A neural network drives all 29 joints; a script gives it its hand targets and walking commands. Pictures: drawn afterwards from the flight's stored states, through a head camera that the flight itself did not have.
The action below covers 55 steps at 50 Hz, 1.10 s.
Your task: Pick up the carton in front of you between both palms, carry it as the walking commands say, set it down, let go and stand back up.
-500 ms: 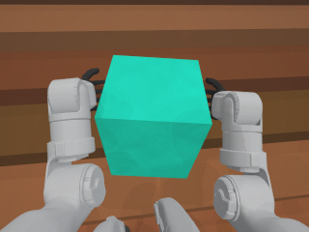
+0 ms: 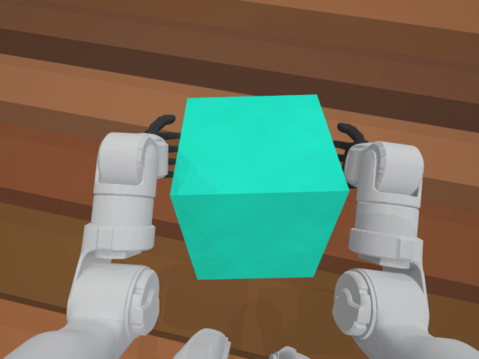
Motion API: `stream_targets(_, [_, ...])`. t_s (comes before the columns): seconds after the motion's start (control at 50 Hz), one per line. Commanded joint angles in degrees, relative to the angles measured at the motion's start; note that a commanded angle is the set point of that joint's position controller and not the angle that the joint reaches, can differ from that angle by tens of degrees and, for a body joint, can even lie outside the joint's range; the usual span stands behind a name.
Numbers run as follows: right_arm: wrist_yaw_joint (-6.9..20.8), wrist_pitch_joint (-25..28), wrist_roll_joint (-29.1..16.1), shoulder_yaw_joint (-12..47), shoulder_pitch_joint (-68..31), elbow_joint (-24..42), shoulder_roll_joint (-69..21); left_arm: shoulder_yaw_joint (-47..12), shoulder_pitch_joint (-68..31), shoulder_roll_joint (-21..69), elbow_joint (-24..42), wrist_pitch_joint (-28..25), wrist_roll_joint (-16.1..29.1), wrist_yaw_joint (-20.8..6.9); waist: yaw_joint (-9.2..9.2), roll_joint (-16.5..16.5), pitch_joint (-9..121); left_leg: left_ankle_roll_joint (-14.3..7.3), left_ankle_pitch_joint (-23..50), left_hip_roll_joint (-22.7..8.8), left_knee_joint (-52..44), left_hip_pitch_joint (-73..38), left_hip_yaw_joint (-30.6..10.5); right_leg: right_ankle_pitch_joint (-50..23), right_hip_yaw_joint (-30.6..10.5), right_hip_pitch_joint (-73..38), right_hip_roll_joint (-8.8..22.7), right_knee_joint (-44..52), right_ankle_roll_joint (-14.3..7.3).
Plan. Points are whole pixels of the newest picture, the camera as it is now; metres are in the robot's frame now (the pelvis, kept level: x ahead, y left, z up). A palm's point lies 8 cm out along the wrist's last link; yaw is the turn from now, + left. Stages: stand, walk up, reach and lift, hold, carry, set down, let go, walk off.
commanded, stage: carry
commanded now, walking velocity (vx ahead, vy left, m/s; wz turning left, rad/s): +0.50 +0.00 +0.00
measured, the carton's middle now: (253, 192) +0.37 +0.04 +0.06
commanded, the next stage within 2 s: none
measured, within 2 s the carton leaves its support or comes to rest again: neither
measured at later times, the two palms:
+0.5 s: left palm out of the picture +0.70 +0.19 +0.26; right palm (365, 16) +0.65 -0.10 +0.26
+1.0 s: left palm out of the picture +0.94 +0.20 +0.39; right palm out of the picture +0.96 -0.10 +0.39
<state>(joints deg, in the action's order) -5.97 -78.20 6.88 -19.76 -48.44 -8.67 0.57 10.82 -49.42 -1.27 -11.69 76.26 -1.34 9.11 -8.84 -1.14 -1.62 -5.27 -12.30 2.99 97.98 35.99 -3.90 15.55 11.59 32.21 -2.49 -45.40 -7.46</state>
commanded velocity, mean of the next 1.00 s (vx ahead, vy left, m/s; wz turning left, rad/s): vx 0.47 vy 0.00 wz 0.00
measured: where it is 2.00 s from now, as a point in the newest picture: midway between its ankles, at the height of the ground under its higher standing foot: (255, 200)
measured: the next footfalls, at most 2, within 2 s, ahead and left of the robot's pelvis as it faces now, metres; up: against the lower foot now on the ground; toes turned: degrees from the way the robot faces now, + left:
left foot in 0.38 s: +0.47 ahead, +0.17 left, +0.13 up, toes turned +5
right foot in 0.96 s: +0.77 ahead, -0.07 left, +0.27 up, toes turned -8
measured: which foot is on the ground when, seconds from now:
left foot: up 0.00-0.36, down 0.38-0.98, up 1.00-1.00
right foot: down 0.00-0.40, up 0.42-0.94, down 0.96-1.00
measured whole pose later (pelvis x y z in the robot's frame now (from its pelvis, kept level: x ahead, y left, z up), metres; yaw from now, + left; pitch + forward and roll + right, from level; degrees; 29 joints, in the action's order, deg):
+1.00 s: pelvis +0.58 +0.02 +0.21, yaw -1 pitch +3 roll -3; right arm -6.5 -78.2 5.9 -19.1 -51.6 -16.2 2.6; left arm 12.1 -54.0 -1.5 -19.1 77.6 -4.0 8.4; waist -6.3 -0.7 4.7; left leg -1.1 -12.3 -8.3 39.0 8.4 2.4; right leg 15.8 12.0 47.4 0.8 -60.3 -7.4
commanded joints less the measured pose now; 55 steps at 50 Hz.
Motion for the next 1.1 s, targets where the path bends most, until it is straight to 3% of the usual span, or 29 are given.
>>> stream_targets(0.0, [10.1,2.5,-21.0,29.9,-45.7,7.3,-54.7,-33.0,-55.3,72.0,13.2,-2.2,33.3,-16.8,5.59,-0.4,31.2,-1.7,-3.2,-4.8,2.6,14.5,-2.0,-0.6,-35.3,-31.9,17.7,21.3,-8.4])
stream_targets(0.04, [9.5,2.3,-20.9,31.4,-44.3,7.2,-54.2,-32.0,-54.0,70.6,13.4,-1.6,32.2,-16.4,4.84,-1.0,30.2,-1.1,-6.2,-5.1,-5.4,17.1,2.5,-6.7,-29.2,-33.2,17.3,21.2,-8.2])
stream_targets(0.12, [9.1,0.1,-22.0,32.9,-43.7,4.2,-54.2,-27.3,-46.7,63.6,8.9,0.7,27.4,-15.6,1.36,6.8,28.4,-2.1,-15.5,-6.5,18.5,43.1,3.6,-10.6,-32.8,-49.1,22.5,24.8,-12.0])
stream_targets(0.16, [9.2,-0.7,-22.6,33.3,-44.6,2.1,-54.0,-25.6,-46.2,61.2,6.2,1.7,25.3,-15.7,1.68,4.4,24.7,-1.8,-18.0,-8.4,21.9,53.3,2.8,-5.2,-30.3,-52.4,22.4,26.1,-9.5])
stream_targets(0.2, [9.2,-1.0,-23.7,33.3,-46.7,0.6,-54.4,-24.4,-47.2,60.0,4.8,2.4,24.7,-16.2,3.64,3.9,19.8,-0.6,-14.8,-9.9,9.8,48.4,6.5,2.8,-23.9,-43.3,17.6,30.4,-5.5])
stream_targets(0.24, [9.0,-1.4,-25.0,33.2,-48.5,-0.6,-55.7,-22.2,-47.5,58.7,2.9,2.8,24.0,-16.4,5.93,8.1,17.2,0.8,-11.1,-11.0,-9.0,30.5,10.8,-2.0,-17.1,-29.0,14.2,39.9,-5.7])
stream_targets(0.28, [8.8,-1.6,-26.2,33.0,-49.4,-2.4,-58.0,-20.3,-46.8,58.0,1.0,3.5,23.0,-16.4,8.4,15.1,20.6,-1.2,-2.6,-6.7,-25.4,6.3,17.9,-35.9,-3.0,-19.8,11.1,39.4,-4.4])
stream_targets(0.32, [9.0,-1.2,-27.9,32.8,-48.0,-4.5,-61.7,-18.0,-43.8,58.4,-1.8,3.6,21.2,-16.4,11.96,19.4,29.0,-3.2,-0.5,-0.1,-33.3,-4.7,21.8,-83.8,-0.5,-29.1,12.8,24.7,-2.8])
stream_targets(0.34, [9.4,-0.7,-28.5,32.6,-48.0,-4.8,-63.3,-17.0,-43.0,58.8,-2.9,3.3,19.8,-16.5,16.18,19.6,33.9,-2.7,-0.3,2.1,-42.4,-11.1,21.4,-91.1,0.9,-34.1,13.2,12.6,-1.0])
stream_targets(0.36, [9.9,0.0,-29.3,32.6,-48.8,-4.1,-65.2,-16.6,-43.4,59.2,-2.9,2.8,19.0,-16.4,19.59,14.9,37.4,-1.5,2.7,4.0,-56.7,-21.1,18.4,-81.0,1.0,-33.7,11.0,-2.2,1.3])
stream_targets(0.38, [10.6,0.9,-30.2,32.8,-50.2,-3.0,-66.2,-16.6,-42.6,60.2,-3.1,2.0,18.1,-16.4,17.37,2.6,39.5,-6.3,15.9,-8.9,-67.2,-38.3,-10.4,-38.1,-6.2,-13.4,5.3,-21.8,6.0])
stream_targets(0.4, [11.1,1.9,-31.5,34.4,-52.4,-2.7,-67.9,-15.0,-42.0,59.3,-3.3,1.5,16.0,-16.0,16.83,-15.1,45.7,-15.9,41.3,-20.8,-74.7,-49.2,-39.4,-3.3,-11.9,0.9,-6.3,-49.0,8.6])
stream_targets(0.42, [11.8,2.4,-33.3,34.6,-53.1,0.8,-69.0,-15.2,-40.9,59.1,-2.8,0.7,14.9,-15.3,14.8,-8.2,49.9,-16.5,34.5,-20.3,-68.7,-48.9,-34.4,-3.7,-22.3,3.1,-3.8,-62.4,5.5])
stream_targets(0.48, [13.0,4.2,-38.4,38.0,-61.8,12.4,-72.3,-18.0,-47.4,59.5,6.7,0.0,15.2,-13.3,11.67,-4.2,37.5,-8.1,7.8,-16.5,-67.9,-37.9,-21.7,-6.2,-19.0,12.8,1.7,-58.5,1.5])
stream_targets(0.52, [12.9,3.9,-38.0,38.1,-59.5,14.2,-71.3,-21.0,-47.2,59.2,10.9,-0.1,16.0,-12.0,11.44,-3.5,35.6,-7.4,-1.5,-16.8,-71.4,-38.7,-17.4,-4.1,-16.5,16.4,3.5,-55.8,1.1])
stream_targets(0.6, [11.9,2.6,-33.8,37.8,-50.5,13.5,-66.0,-26.0,-42.2,59.6,13.1,0.4,17.6,-11.7,12.44,-0.8,34.7,-10.2,6.5,-18.7,-73.4,-43.7,-13.3,1.3,-11.8,23.6,5.1,-46.0,1.7])
stream_targets(0.66, [11.7,1.1,-30.3,37.1,-45.3,9.7,-61.0,-28.5,-42.4,59.1,11.0,1.5,18.9,-12.4,15.69,-7.1,32.5,-14.1,9.0,-23.5,-76.7,-53.9,-17.3,10.5,-9.6,44.4,5.2,-68.9,0.9])
stream_targets(0.72, [12.1,0.3,-28.7,36.2,-45.6,6.2,-58.1,-29.4,-43.9,59.3,6.8,2.2,19.9,-13.1,15.95,-2.5,26.5,-10.7,0.7,-23.7,-78.2,-56.4,-14.5,14.1,-11.4,58.2,7.5,-76.8,0.7])
stream_targets(0.78, [13.1,-0.4,-28.8,34.2,-47.5,4.1,-57.0,-27.9,-45.1,59.1,3.9,2.4,20.5,-12.9,12.13,-4.9,19.1,-5.5,-10.3,-16.9,-84.7,-40.1,-6.1,6.9,-6.7,48.1,8.7,-61.4,2.2])
stream_targets(0.82, [13.4,-0.8,-28.9,32.3,-47.2,1.7,-56.1,-26.7,-45.5,59.6,1.8,2.7,20.7,-12.5,10.81,-9.6,18.5,-6.5,-2.9,-14.8,-93.4,-32.8,0.6,6.4,-3.6,33.6,9.4,-45.4,2.8])
stream_targets(0.86, [13.5,-1.0,-27.6,30.1,-46.5,-1.5,-56.7,-25.8,-45.3,61.5,0.2,2.8,21.9,-12.4,8.11,-13.3,20.6,-5.8,29.0,-12.2,-93.1,-24.3,12.5,-0.8,1.3,12.5,6.9,-28.9,0.5])
stream_targets(0.9, [13.7,-0.8,-25.9,27.6,-43.7,-6.1,-57.4,-23.8,-43.0,63.6,-3.5,2.2,22.4,-12.8,4.55,-16.2,28.0,-4.5,77.0,-13.9,-80.2,-33.4,14.9,-2.8,5.5,1.8,1.0,-20.2,-1.3])
stream_targets(0.92, [13.7,-0.2,-25.1,26.9,-43.4,-6.5,-57.9,-23.5,-43.2,65.3,-3.8,1.7,23.0,-13.2,1.15,-16.9,32.4,-3.0,85.9,-14.8,-68.8,-37.1,15.1,-1.4,6.0,-5.5,-1.4,-13.7,-1.3])
stream_targets(0.94, [13.7,0.5,-24.5,26.5,-43.6,-5.9,-57.9,-23.6,-45.0,67.0,-2.8,1.0,23.7,-13.8,-1.68,-13.0,35.9,-0.9,78.2,-12.8,-54.6,-36.8,15.2,-5.1,4.2,-15.7,-3.1,0.4,-0.4])
stream_targets(0.96, [13.4,1.3,-23.5,26.0,-44.5,-5.0,-57.4,-23.8,-46.9,68.5,-1.9,0.3,24.9,-14.6,-1.07,-7.3,36.4,1.2,46.7,-10.7,-41.4,-25.2,10.3,-8.6,-12.2,-26.9,3.3,10.1,-0.6])
stream_targets(0.98, [13.1,1.8,-22.2,25.3,-43.2,-5.1,-59.0,-24.9,-49.1,68.2,-0.3,-1.2,26.0,-15.3,3.25,19.7,41.9,6.7,-2.9,3.3,-15.0,-2.8,5.9,-34.8,-51.3,-40.6,22.7,19.8,-10.6])
stream_targets(1.0, [12.1,2.1,-20.9,25.6,-44.4,-4.0,-57.7,-25.0,-48.8,70.0,0.5,-1.5,27.6,-15.9,4.42,16.4,47.4,4.7,-2.8,1.5,1.5,-3.4,-5.5,-38.5,-52.3,-39.5,21.5,19.5,-12.2])
stream_targets(1.04, [11.0,2.5,-22.5,27.5,-47.0,1.6,-60.0,-26.9,-55.0,70.7,9.3,-2.6,30.1,-16.6,6.12,7.7,41.3,2.2,0.5,-1.5,6.2,4.2,-3.9,-28.5,-39.0,-35.2,18.7,14.8,-8.5])
stream_targets(1.08, [10.0,2.4,-24.2,29.8,-49.4,7.4,-61.0,-28.3,-55.4,72.0,13.8,-2.5,30.9,-16.5,8.25,7.1,36.1,0.7,2.6,-4.0,4.1,7.5,-2.8,-18.7,-31.3,-30.8,16.9,16.3,-5.6])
